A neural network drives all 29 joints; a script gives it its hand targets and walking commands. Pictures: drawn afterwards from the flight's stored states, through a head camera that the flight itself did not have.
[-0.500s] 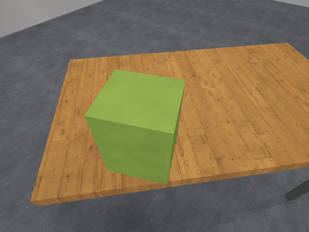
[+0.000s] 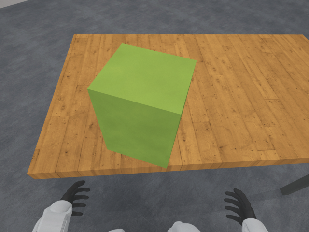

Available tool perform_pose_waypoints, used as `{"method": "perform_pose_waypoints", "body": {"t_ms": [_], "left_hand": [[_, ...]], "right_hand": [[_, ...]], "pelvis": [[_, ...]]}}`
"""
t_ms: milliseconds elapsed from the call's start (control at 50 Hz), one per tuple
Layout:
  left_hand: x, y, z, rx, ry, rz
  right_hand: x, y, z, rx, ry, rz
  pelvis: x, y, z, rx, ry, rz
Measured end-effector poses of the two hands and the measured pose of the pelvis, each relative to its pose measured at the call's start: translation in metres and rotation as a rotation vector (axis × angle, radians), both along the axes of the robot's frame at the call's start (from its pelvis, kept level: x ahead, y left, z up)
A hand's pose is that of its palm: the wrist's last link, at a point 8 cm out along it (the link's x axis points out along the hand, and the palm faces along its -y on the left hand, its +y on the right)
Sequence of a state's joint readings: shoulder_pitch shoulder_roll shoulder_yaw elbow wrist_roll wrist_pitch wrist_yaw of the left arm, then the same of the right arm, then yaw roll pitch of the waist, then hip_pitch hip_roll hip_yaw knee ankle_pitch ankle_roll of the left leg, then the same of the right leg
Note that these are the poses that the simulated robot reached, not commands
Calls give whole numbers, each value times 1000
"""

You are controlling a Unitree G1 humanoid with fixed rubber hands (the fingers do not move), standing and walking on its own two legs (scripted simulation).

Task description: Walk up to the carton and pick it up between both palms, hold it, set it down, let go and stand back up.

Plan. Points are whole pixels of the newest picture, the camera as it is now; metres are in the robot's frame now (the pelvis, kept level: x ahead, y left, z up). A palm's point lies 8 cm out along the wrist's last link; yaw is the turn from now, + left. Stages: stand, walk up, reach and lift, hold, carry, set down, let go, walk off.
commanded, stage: reach and lift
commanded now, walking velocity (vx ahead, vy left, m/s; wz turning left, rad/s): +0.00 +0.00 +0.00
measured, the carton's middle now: (146, 110) +0.42 +0.03 +0.06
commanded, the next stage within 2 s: none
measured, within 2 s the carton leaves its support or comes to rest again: neither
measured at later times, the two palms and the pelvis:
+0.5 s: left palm (42, 204) +0.20 +0.28 -0.04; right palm out of the picture +0.14 -0.18 -0.05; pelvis +0.03 +0.01 +0.03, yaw +0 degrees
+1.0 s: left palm (29, 200) +0.21 +0.29 -0.01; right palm (212, 212) +0.18 -0.13 -0.01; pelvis +0.05 +0.03 +0.03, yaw +2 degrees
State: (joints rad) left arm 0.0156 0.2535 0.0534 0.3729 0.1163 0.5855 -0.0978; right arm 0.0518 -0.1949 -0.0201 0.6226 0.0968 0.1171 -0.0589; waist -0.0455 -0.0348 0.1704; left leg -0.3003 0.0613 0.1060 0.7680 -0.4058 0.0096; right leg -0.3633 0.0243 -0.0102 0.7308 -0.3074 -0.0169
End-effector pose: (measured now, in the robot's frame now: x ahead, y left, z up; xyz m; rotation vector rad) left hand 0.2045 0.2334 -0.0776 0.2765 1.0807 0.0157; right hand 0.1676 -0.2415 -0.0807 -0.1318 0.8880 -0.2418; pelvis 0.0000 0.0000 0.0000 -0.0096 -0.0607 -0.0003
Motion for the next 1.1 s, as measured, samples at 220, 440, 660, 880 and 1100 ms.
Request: {"method": "perform_pose_waypoints", "body": {"t_ms": [220,440,660,880,1100], "left_hand": [[-42,37,8,27,11,38],[-11,46,36,-36,-146,2],[10,39,43,-122,-263,-16],[7,53,56,-144,-351,-43],[-2,63,76,-168,-465,-66]], "right_hand": [[-52,48,-4,61,93,-51],[-38,66,24,54,-54,-84],[-16,74,48,25,-161,-87],[1,101,61,42,-276,-96],[12,118,74,42,-400,-97]], "pelvis": [[6,-2,12,-7,-10,-2],[21,8,22,-10,9,-4],[40,16,30,-17,-14,4],[51,26,31,-30,-11,16],[53,36,30,-43,-24,32]]}}
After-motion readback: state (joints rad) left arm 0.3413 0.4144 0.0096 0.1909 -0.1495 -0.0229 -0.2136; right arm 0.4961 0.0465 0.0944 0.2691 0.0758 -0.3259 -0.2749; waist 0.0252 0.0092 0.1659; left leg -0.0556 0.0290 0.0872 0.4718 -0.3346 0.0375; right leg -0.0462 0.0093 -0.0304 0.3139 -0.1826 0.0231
